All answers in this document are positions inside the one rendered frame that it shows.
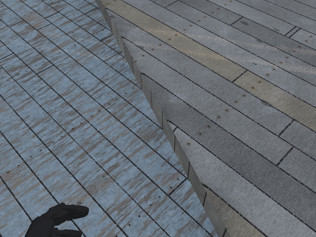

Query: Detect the robot left hand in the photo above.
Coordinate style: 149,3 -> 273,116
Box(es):
25,202 -> 89,237

